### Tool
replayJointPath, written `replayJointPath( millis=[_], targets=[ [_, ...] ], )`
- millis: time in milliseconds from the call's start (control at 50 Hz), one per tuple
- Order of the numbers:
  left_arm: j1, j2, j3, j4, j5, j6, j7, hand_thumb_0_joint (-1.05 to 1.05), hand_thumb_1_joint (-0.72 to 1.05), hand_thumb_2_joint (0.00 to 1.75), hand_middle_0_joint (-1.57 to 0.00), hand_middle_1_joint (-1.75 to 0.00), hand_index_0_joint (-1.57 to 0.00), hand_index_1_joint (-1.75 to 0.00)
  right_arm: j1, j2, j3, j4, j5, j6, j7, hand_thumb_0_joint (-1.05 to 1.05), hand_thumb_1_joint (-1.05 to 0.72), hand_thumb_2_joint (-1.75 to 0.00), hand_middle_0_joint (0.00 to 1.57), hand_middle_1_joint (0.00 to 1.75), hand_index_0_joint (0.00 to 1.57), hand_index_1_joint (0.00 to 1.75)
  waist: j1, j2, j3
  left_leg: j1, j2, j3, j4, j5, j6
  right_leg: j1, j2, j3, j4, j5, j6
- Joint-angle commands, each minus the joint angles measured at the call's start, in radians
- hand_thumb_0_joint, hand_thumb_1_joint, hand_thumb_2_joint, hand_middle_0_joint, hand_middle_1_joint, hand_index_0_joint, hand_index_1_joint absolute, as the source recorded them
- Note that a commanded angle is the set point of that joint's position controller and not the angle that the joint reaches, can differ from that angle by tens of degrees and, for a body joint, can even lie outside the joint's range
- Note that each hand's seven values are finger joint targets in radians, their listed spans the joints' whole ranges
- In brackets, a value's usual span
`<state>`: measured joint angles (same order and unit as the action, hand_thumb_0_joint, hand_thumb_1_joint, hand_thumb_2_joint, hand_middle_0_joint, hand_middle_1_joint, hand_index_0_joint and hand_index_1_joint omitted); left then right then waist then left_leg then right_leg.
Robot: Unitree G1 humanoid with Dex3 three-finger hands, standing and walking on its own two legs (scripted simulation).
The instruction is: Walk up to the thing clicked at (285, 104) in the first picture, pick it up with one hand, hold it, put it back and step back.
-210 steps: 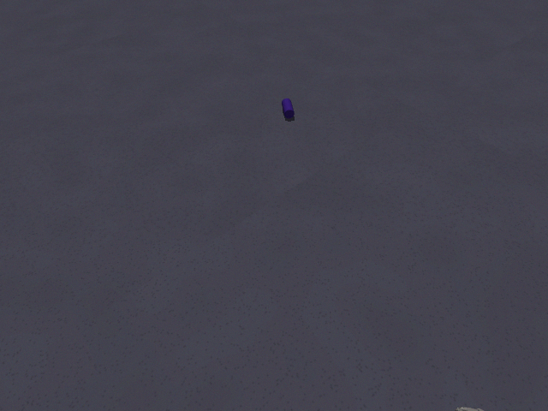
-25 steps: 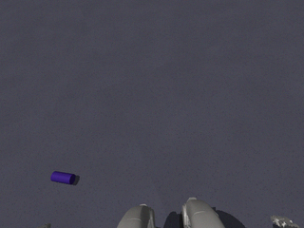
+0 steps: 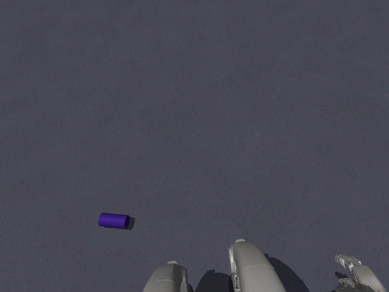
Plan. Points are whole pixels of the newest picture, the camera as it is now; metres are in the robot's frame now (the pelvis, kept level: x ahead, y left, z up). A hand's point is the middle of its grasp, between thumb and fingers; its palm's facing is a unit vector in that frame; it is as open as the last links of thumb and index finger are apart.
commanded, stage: walk up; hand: left
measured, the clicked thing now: (114, 220) +0.47 +0.45 -0.69
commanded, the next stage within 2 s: none
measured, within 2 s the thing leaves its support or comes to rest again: neither
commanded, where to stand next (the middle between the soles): +0.04 +0.20 m, yaw -9 degrees
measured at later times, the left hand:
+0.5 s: hand out of the picture +0.00 +0.58 -0.12, palm faces -0.01 -0.76 -0.65, open 7.4 cm
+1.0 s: hand out of the picture +0.11 +0.49 -0.13, palm faces -0.25 -0.90 -0.35, open 7.4 cm
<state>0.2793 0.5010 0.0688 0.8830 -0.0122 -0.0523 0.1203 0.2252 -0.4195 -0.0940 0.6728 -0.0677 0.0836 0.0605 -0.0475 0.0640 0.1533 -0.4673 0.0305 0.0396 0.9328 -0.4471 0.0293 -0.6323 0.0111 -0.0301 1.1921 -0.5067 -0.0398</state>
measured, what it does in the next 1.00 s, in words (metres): steps to the left: right foot, then left foot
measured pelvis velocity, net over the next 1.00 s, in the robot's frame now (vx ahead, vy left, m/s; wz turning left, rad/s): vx -0.06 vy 0.26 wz -0.20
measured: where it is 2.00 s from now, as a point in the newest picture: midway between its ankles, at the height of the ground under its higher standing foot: outside the picture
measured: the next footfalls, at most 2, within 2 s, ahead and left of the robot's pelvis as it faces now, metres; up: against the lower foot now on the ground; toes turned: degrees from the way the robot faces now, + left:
right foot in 0.08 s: +0.08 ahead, -0.05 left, +0.00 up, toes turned -6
left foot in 0.42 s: -0.03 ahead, +0.39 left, +0.00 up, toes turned -2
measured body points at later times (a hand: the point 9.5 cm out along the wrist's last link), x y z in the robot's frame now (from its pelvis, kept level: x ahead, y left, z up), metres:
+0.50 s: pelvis -0.08 +0.24 -0.02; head -0.06 +0.21 +0.43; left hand +0.00 +0.62 -0.08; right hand +0.00 -0.11 -0.13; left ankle -0.07 +0.39 -0.69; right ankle +0.01 +0.01 -0.66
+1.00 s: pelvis -0.06 +0.26 +0.02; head -0.01 +0.26 +0.47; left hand +0.12 +0.54 -0.10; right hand -0.12 -0.08 -0.07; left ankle -0.07 +0.39 -0.69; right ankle -0.05 +0.12 -0.69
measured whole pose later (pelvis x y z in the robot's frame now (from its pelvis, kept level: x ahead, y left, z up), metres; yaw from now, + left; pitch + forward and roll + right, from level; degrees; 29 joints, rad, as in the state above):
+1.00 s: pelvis -0.06 +0.26 +0.02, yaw -11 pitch -2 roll -1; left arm 0.12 0.40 0.05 0.93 0.01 -0.02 -0.01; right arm 0.33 -0.43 -0.05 0.90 -0.01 -0.05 -0.02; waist -0.05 -0.02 0.14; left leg -0.26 0.12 0.11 0.75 -0.45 -0.02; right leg -0.36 -0.02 -0.01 0.69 -0.30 -0.04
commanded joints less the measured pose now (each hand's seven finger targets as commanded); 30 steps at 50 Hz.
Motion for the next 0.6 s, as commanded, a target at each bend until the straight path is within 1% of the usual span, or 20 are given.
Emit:
replayJointPath(
  millis=[0, 20, 40, 60, 80, 100, 120, 160, 200, 260, 320, 340, 380, 400, 420, 440, 460, 480, 500, 580],
  targets=[
    [0.207, 0.141, 0.049, -0.039, -0.008, -0.029, 0.008, 0.0, 0.9, 0.9, -0.2, -0.3, -0.2, -0.3, -0.071, -0.221, -0.065, -0.129, -0.013, -0.01, -0.021, 0.0, -0.9, -0.9, 0.2, 0.3, 0.2, 0.3, 0.059, 0.156, -0.151, 0.066, 0.177, -0.22, -0.235, 0.595, 0.189, 0.242, -0.036, -0.03, -0.367, 0.106, -0.012],
    [0.278, 0.148, 0.055, -0.024, -0.003, -0.033, 0.014, 0.0, 0.9, 0.9, -0.2, -0.3, -0.2, -0.3, -0.102, -0.21, -0.057, -0.143, -0.009, 0.0, -0.017, 0.0, -0.9, -0.9, 0.2, 0.3, 0.2, 0.3, 0.105, 0.1, -0.166, 0.0, 0.134, -0.166, -0.148, 0.549, 0.132, 0.394, -0.045, -0.021, -0.567, 0.259, -0.021],
    [0.305, 0.205, 0.077, -0.033, 0.016, -0.036, 0.025, 0.0, 0.9, 0.9, -0.2, -0.3, -0.2, -0.3, -0.056, -0.162, -0.041, -0.142, 0.004, 0.002, -0.015, 0.0, -0.9, -0.9, 0.2, 0.3, 0.2, 0.3, 0.127, -0.01, -0.19, -0.109, 0.073, -0.127, 0.001, 0.457, 0.063, 0.554, -0.101, 0.121, -0.669, 0.305, -0.028],
    [0.285, 0.288, 0.101, -0.081, 0.039, -0.038, 0.032, 0.0, 0.9, 0.9, -0.2, -0.3, -0.2, -0.3, 0.034, -0.121, -0.03, -0.141, 0.01, 0.003, -0.012, 0.0, -0.9, -0.9, 0.2, 0.3, 0.2, 0.3, 0.096, -0.224, -0.239, -0.327, -0.005, -0.095, 0.184, -0.123, -0.023, 0.717, -0.384, 0.55, -0.679, 0.462, -0.117],
    [0.219, 0.307, 0.1, -0.111, 0.035, -0.029, 0.036, 0.0, 0.9, 0.9, -0.2, -0.3, -0.2, -0.3, 0.043, -0.198, -0.055, -0.134, -0.004, 0.015, -0.03, 0.0, -0.9, -0.9, 0.2, 0.3, 0.2, 0.3, 0.075, -0.065, -0.253, -0.342, 0.011, -0.201, 0.351, -0.196, -0.023, 0.622, -0.533, 0.684, -0.706, 0.534, -0.253],
    [0.173, 0.314, 0.101, -0.133, 0.022, -0.031, 0.038, 0.0, 0.9, 0.9, -0.2, -0.3, -0.2, -0.3, 0.017, -0.23, -0.071, -0.135, -0.004, 0.023, -0.04, 0.0, -0.9, -0.9, 0.2, 0.3, 0.2, 0.3, 0.077, -0.021, -0.246, -0.299, 0.018, -0.254, 0.456, -0.186, -0.021, 0.495, -0.547, 0.688, -0.744, 0.436, -0.282],
    [0.139, 0.284, 0.092, -0.138, 0.022, -0.037, 0.036, 0.0, 0.9, 0.9, -0.2, -0.3, -0.2, -0.3, -0.014, -0.241, -0.082, -0.128, -0.001, 0.019, -0.036, 0.0, -0.9, -0.9, 0.2, 0.3, 0.2, 0.3, 0.07, -0.003, -0.183, -0.276, 0.025, -0.272, 0.508, -0.124, -0.028, 0.397, -0.493, 0.611, -0.746, 0.375, -0.283],
    [0.073, 0.263, 0.089, -0.143, 0.029, -0.041, 0.029, 0.0, 0.9, 0.9, -0.2, -0.3, -0.2, -0.3, 0.041, -0.243, -0.091, -0.099, 0.007, 0.017, -0.025, 0.0, -0.9, -0.9, 0.2, 0.3, 0.2, 0.3, 0.028, -0.079, -0.14, -0.229, 0.01, -0.258, 0.525, -0.024, -0.035, 0.29, -0.366, 0.395, -0.695, 0.311, -0.205],
    [0.079, 0.251, 0.093, -0.144, 0.034, -0.037, 0.02, 0.0, 0.9, 0.9, -0.2, -0.3, -0.2, -0.3, 0.059, -0.236, -0.095, -0.077, 0.004, 0.021, -0.012, 0.0, -0.9, -0.9, 0.2, 0.3, 0.2, 0.3, 0.038, -0.129, -0.134, -0.184, -0.005, -0.228, 0.546, 0.021, -0.046, 0.233, -0.316, 0.308, -0.675, 0.25, -0.188],
    [0.085, 0.274, 0.11, -0.139, 0.045, -0.033, 0.013, 0.0, 0.9, 0.9, -0.2, -0.3, -0.2, -0.3, 0.037, -0.221, -0.095, -0.078, 0.006, 0.027, -0.002, 0.0, -0.9, -0.9, 0.2, 0.3, 0.2, 0.3, 0.054, -0.203, -0.134, -0.172, 0.029, -0.151, 0.399, 0.03, -0.056, 0.228, -0.257, 0.248, -0.673, 0.051, -0.154],
    [0.067, 0.316, 0.125, -0.122, 0.064, -0.025, 0.005, 0.0, 0.9, 0.9, -0.2, -0.3, -0.2, -0.3, 0.017, -0.213, -0.093, -0.059, 0.014, 0.026, 0.008, 0.0, -0.9, -0.9, 0.2, 0.3, 0.2, 0.3, 0.076, -0.298, -0.142, -0.059, 0.052, -0.049, 0.152, -0.126, -0.047, 0.182, -0.241, 0.242, -0.675, -0.064, -0.15],
    [0.035, 0.318, 0.124, -0.126, 0.066, -0.022, 0.001, 0.0, 0.9, 0.9, -0.2, -0.3, -0.2, -0.3, 0.032, -0.211, -0.093, -0.045, 0.022, 0.022, 0.008, 0.0, -0.9, -0.9, 0.2, 0.3, 0.2, 0.3, 0.066, -0.328, -0.15, 0.016, 0.05, -0.028, 0.059, -0.154, -0.036, 0.13, -0.251, 0.247, -0.679, -0.079, -0.145],
    [-0.034, 0.279, 0.106, -0.113, 0.06, 0.0, -0.009, 0.0, 0.9, 0.9, -0.2, -0.3, -0.2, -0.3, 0.209, -0.212, -0.105, 0.057, 0.033, 0.012, 0.003, 0.0, -0.9, -0.9, 0.2, 0.3, 0.2, 0.3, -0.024, -0.209, -0.185, 0.283, -0.018, 0.059, -0.169, -0.056, -0.022, -0.037, -0.177, 0.15, -0.53, -0.149, -0.079],
    [-0.01, 0.199, 0.086, -0.093, 0.061, 0.013, -0.01, 0.0, 0.9, 0.9, -0.2, -0.3, -0.2, -0.3, 0.28, -0.222, -0.109, 0.089, 0.021, -0.003, -0.007, 0.0, -0.9, -0.9, 0.2, 0.3, 0.2, 0.3, -0.059, -0.052, -0.174, 0.303, -0.037, 0.017, -0.277, -0.105, -0.024, -0.095, -0.099, 0.11, -0.305, -0.177, -0.05],
    [-0.026, 0.086, 0.049, -0.109, 0.042, 0.016, -0.007, 0.0, 0.9, 0.9, -0.2, -0.3, -0.2, -0.3, 0.259, -0.314, -0.113, 0.071, 0.001, -0.013, -0.015, 0.0, -0.9, -0.9, 0.2, 0.3, 0.2, 0.3, -0.058, 0.244, -0.104, 0.172, 0.192, -0.422, -0.472, -0.41, 0.065, -0.266, 0.051, 0.013, 0.019, -0.177, -0.011],
    [-0.147, 0.156, 0.062, -0.131, 0.049, 0.004, 0.014, 0.0, 0.9, 0.9, -0.2, -0.3, -0.2, -0.3, 0.09, -0.44, -0.117, 0.037, 0.034, -0.018, -0.023, 0.0, -0.9, -0.9, 0.2, 0.3, 0.2, 0.3, -0.059, 0.293, 0.002, -0.09, 0.364, -0.773, -0.716, -0.563, 0.22, -0.235, 0.022, 0.129, 0.091, -0.11, -0.01],
    [-0.188, 0.187, 0.062, -0.1, 0.044, -0.004, 0.008, 0.0, 0.9, 0.9, -0.2, -0.3, -0.2, -0.3, -0.062, -0.382, -0.101, 0.012, 0.024, -0.036, -0.032, 0.0, -0.9, -0.9, 0.2, 0.3, 0.2, 0.3, -0.009, 0.087, 0.11, -0.199, 0.373, -0.757, -0.711, -0.531, 0.222, -0.188, -0.011, 0.19, 0.132, -0.013, -0.006],
    [-0.117, 0.189, 0.068, -0.047, 0.028, -0.005, -0.009, 0.0, 0.9, 0.9, -0.2, -0.3, -0.2, -0.3, -0.099, -0.333, -0.082, 0.016, 0.019, -0.05, -0.044, 0.0, -0.9, -0.9, 0.2, 0.3, 0.2, 0.3, 0.025, 0.009, 0.101, -0.156, 0.303, -0.606, -0.62, -0.456, 0.167, -0.183, -0.01, 0.198, 0.131, 0.045, 0.002],
    [-0.033, 0.176, 0.069, 0.003, 0.018, -0.002, -0.026, 0.0, 0.9, 0.9, -0.2, -0.3, -0.2, -0.3, -0.11, -0.331, -0.073, 0.033, 0.022, -0.062, -0.055, 0.0, -0.9, -0.9, 0.2, 0.3, 0.2, 0.3, 0.058, 0.046, 0.057, -0.086, 0.267, -0.543, -0.571, -0.441, 0.138, -0.149, -0.008, 0.192, 0.126, 0.081, 0.006],
    [0.017, 0.159, 0.07, 0.052, 0.03, 0.021, -0.086, 0.0, 0.9, 0.9, -0.2, -0.3, -0.2, -0.3, -0.056, -0.3, -0.053, 0.111, 0.034, -0.111, -0.071, 0.0, -0.9, -0.9, 0.2, 0.3, 0.2, 0.3, 0.054, 0.07, 0.001, 0.063, 0.255, -0.46, -0.539, -0.355, 0.124, -0.03, -0.012, 0.159, -0.012, 0.1, 0.022]
  ],
)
